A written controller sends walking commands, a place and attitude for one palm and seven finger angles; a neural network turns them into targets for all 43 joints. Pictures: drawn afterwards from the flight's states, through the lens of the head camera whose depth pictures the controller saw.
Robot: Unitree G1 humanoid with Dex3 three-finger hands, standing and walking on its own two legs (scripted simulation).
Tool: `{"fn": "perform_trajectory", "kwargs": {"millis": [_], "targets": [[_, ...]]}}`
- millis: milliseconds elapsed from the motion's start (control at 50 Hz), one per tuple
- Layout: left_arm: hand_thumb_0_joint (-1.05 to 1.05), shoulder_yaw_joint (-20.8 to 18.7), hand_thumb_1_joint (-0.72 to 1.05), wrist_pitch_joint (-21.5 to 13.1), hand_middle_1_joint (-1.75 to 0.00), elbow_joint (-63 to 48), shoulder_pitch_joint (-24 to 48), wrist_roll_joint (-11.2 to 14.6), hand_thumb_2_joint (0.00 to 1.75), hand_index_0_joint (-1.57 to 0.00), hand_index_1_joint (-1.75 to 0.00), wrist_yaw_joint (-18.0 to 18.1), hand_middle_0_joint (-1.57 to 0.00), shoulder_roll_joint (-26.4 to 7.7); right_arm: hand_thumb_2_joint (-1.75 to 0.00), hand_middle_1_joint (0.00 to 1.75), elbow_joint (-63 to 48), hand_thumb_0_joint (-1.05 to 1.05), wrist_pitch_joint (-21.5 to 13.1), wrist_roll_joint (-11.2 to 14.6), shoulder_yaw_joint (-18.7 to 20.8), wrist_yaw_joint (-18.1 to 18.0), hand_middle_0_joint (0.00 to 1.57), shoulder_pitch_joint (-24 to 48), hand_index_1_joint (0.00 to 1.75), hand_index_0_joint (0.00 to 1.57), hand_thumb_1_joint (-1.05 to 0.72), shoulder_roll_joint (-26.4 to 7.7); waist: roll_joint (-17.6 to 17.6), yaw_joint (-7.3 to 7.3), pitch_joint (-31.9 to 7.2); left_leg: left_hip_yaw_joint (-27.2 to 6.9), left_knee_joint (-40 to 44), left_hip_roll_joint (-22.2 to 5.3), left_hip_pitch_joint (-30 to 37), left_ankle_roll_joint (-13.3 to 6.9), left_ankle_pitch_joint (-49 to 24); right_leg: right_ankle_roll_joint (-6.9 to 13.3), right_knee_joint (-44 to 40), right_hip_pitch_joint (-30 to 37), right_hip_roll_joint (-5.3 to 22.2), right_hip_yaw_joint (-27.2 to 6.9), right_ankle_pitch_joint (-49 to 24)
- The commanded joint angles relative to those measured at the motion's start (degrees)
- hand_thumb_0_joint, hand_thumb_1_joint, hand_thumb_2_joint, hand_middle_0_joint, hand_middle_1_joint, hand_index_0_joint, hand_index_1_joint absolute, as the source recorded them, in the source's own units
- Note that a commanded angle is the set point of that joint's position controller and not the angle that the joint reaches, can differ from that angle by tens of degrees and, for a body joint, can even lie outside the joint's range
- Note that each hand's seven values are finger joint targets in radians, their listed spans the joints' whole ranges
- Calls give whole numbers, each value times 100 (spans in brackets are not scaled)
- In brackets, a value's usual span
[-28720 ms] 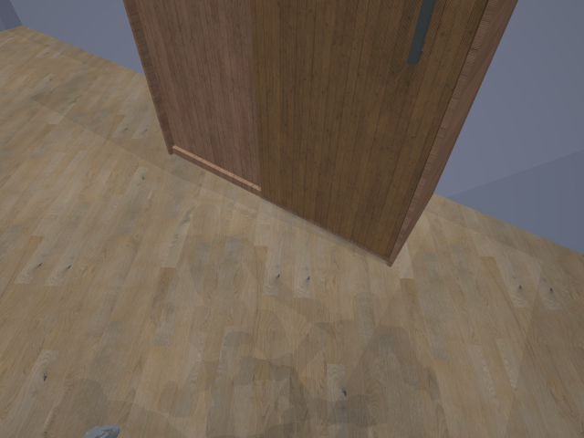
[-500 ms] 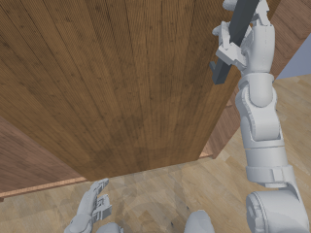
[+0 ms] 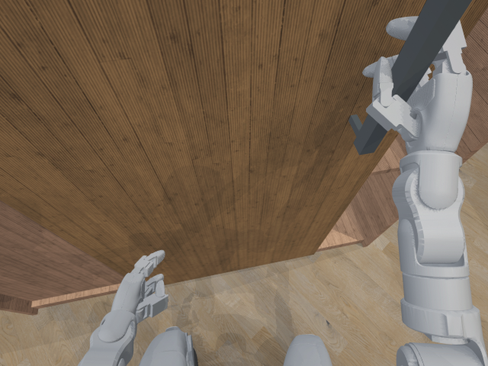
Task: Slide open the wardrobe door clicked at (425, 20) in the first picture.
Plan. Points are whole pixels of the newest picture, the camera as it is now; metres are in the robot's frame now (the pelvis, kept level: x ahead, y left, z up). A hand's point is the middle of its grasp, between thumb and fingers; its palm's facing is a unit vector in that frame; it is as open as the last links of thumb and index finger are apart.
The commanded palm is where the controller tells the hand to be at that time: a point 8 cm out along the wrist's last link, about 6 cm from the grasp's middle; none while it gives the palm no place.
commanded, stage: step sideways, sliding the door along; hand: right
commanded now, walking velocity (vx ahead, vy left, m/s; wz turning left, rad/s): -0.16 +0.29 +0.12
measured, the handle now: (392, 70) +0.40 -0.22 +0.22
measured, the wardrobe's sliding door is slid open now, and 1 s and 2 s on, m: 0.22 0.54 0.54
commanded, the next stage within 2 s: stop walking and hold the door there in 1.24 s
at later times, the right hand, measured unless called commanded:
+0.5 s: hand (204, 131) +0.34 +0.01 +0.21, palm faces +0.02 +1.00 -0.04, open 6.4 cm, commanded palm +0.32 +0.00 +0.19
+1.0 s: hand (90, 145) +0.33 +0.12 +0.22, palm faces +0.19 +0.98 -0.05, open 6.3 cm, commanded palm +0.30 +0.14 +0.20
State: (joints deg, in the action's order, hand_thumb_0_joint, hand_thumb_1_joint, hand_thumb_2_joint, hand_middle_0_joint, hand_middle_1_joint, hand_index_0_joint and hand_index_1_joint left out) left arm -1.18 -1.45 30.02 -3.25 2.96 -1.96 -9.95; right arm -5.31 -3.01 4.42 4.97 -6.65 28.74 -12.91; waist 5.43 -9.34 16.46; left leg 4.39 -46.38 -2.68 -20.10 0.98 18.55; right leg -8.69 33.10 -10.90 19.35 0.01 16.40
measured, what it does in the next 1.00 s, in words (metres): steps to the left: left foot, then right foot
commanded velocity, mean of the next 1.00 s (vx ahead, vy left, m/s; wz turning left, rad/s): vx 0.08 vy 0.30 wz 0.07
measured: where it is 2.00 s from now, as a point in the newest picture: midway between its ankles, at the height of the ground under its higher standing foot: outside the picture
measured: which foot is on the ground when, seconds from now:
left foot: up 0.00-0.02, down 0.04-0.22, up 0.24-0.56, down 0.58-0.76, up 0.78-1.00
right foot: down 0.00-0.04, up 0.06-0.20, down 0.22-0.58, up 0.60-0.72, down 0.74-1.00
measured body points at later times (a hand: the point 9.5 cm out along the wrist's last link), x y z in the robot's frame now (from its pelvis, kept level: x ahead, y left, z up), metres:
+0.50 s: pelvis -0.02 +0.11 +0.01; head +0.06 +0.09 +0.45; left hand +0.19 +0.32 -0.08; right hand +0.33 -0.05 +0.22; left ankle -0.02 +0.29 -0.65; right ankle +0.03 -0.09 -0.73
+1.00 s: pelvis -0.08 +0.28 +0.01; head -0.03 +0.26 +0.46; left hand +0.05 +0.51 -0.10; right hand +0.32 +0.07 +0.22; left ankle -0.09 +0.44 -0.68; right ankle +0.00 +0.08 -0.73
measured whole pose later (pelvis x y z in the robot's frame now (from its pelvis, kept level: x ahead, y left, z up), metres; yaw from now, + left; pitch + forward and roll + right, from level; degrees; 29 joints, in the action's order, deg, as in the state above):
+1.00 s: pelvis -0.08 +0.28 +0.01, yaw +6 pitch -4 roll +5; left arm -0.9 -0.8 37.0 -12.2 2.3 1.1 -11.0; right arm 9.6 -1.9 2.9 7.9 -8.6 32.5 -13.0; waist 4.1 -6.2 9.6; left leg 4.7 -49.1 -1.4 -19.0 -0.6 24.8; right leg -3.9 27.7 -14.9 15.5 -0.6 9.4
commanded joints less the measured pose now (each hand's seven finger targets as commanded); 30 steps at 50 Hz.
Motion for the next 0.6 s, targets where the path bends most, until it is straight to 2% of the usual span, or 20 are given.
{"fn": "perform_trajectory", "kwargs": {"millis": [0,20,40,60,80,120,160,180,200,220,260,280,320,380,460,500,520,540,560,580], "targets": [[0,-168,90,-260,-30,-671,327,171,90,-20,-30,66,-20,-554,-90,140,-1820,0,-731,-213,-1280,419,45,2190,140,45,-90,209,-72,1134,-2910,198,2605,58,1780,20,-2768,1089,1637,851,-427,439,-2726],[0,-132,90,-264,-30,-619,380,161,90,-20,-30,107,-20,-365,-90,140,-1822,0,-727,-285,-1158,380,45,2103,140,45,-90,-83,-1346,1187,-2845,-603,2453,-787,2382,-330,-4751,781,2461,-310,-911,629,-427],[0,-158,90,-289,-30,-616,412,124,90,-20,-30,172,-20,-369,-90,140,-2155,0,-652,-249,-895,284,45,1915,140,45,-90,-380,-2360,1058,-2904,-1750,2119,-1428,2470,-889,-6715,643,3397,-1220,-1507,312,2040],[0,-291,90,-321,-30,-591,490,63,90,-20,-30,251,-20,-636,-90,140,-2301,0,-537,-135,-832,243,45,1779,140,45,-90,-470,-3265,922,-3081,-2389,2196,-1647,2002,-1144,-6096,681,3958,-1121,-1635,-162,2323],[0,-215,90,-346,-30,-516,570,46,90,-20,-30,266,-20,-457,-90,140,-2829,0,-578,-58,-1055,175,45,1734,140,45,-90,-72,-3111,1001,-2787,-1965,1942,-1623,2155,-1313,-5937,716,3860,-1406,-1550,-300,2202],[0,-111,90,-272,-30,-342,559,31,90,-20,-30,219,-20,-440,-90,140,-3101,0,-699,-26,-1245,95,45,1499,140,45,-90,293,-2194,1155,-3014,-1090,1380,-1295,2548,-1069,-6033,775,1490,-1115,-1480,25,1781],[0,-245,90,-178,-30,-367,693,64,90,-20,-30,254,-20,-504,-90,140,-3240,0,-822,-36,-1391,79,45,1461,140,45,-90,320,-1451,1235,-3396,-587,305,-863,2067,-611,-5173,813,-1324,576,-1326,589,-1146],[0,-394,90,-177,-30,-540,683,10,90,-20,-30,184,-20,-719,-90,140,-3334,0,-903,18,-1663,167,45,1449,140,45,-90,575,-512,1153,-3524,-233,-546,-347,616,-232,-2604,1341,-1295,1947,-64,-601,-3891],[0,-515,90,-179,-30,-667,682,-20,90,-20,-30,57,-20,-898,-90,140,-3029,0,-943,18,-1906,300,45,1340,140,45,-90,969,445,1079,-3843,-395,-1846,48,-346,-44,1020,2170,-1042,2406,1312,-1787,-6113],[0,-504,90,-260,-30,-700,535,-33,90,-20,-30,-87,-20,-984,-90,140,-2738,0,-924,-107,-1992,401,45,1438,140,45,-90,1053,-10,1172,-3932,-744,-3219,202,-589,-69,1350,2349,-909,2157,1399,-1570,-5504],[0,-482,90,-184,-30,-657,681,-137,90,-20,-30,-84,-20,-860,-90,140,-3091,0,-1029,-130,-1713,327,45,2068,140,45,-90,742,779,1180,-3321,-919,-3991,31,-1243,-15,1283,2525,-965,1645,1359,-1568,-4599],[0,-439,90,-122,-30,-534,641,-123,90,-20,-30,-100,-20,-879,-90,140,-2716,0,-970,-204,-1679,288,45,1857,140,45,-90,662,875,1122,-3005,-843,-4078,-21,-1656,-22,1284,2378,-745,1737,1204,-1017,-4664],[0,-393,90,-85,-30,-546,370,-87,90,-20,-30,-92,-20,-852,-90,140,-2498,0,-861,-272,-1784,309,45,1801,140,45,-90,825,790,1048,-3087,-600,-3631,-54,-1854,39,1112,1976,-534,2003,891,-325,-4476],[0,-365,90,-69,-30,-643,205,-59,90,-20,-30,-1,-20,-852,-90,140,-2250,0,-781,-296,-1717,381,45,1821,140,45,-90,828,1086,1076,-3041,-161,-1973,2,-1018,85,991,1641,-601,1812,699,282,-4328],[0,-301,90,-111,-30,-599,145,-27,90,-20,-30,23,-20,-835,-90,140,-1829,0,-763,-264,-1250,388,45,1689,140,45,-90,342,1582,1200,-2799,180,-112,186,75,103,608,1465,-534,1294,670,357,-3837],[0,-247,90,-118,-30,-576,281,-16,90,-20,-30,23,-20,-714,-90,140,-1715,0,-818,-215,-1101,403,45,1729,140,45,-90,252,1033,1114,-2876,192,1203,134,1048,60,-458,1268,232,710,445,147,-2875],[0,-204,90,-123,-30,-540,273,59,90,-20,-30,52,-20,-599,-90,140,-1640,0,-816,-240,-993,425,45,1789,140,45,-90,96,309,1040,-2967,236,2057,59,1465,87,-1416,1081,861,539,52,320,-2035],[0,-147,90,-152,-30,-499,289,112,90,-20,-30,103,-20,-414,-90,140,-1623,0,-790,-265,-906,413,45,1920,140,45,-90,-115,-879,1052,-2937,-98,2730,-288,1641,-45,-2303,903,1738,161,-517,549,-811],[0,-96,90,-211,-30,-450,342,101,90,-20,-30,149,-20,-373,-90,140,-1509,0,-730,-269,-845,328,45,1939,140,45,-90,-330,-1268,1162,-2806,-529,2562,-685,1890,-294,-3070,743,2063,-675,-965,646,1076],[0,-69,90,-179,-30,-425,369,84,90,-20,-30,196,-20,-283,-90,140,-1915,0,-675,-228,-835,262,45,2048,140,45,-90,-369,-1953,1156,-2863,-1310,2451,-1218,1652,-674,-3815,680,2936,-1281,-1356,495,2040]]}}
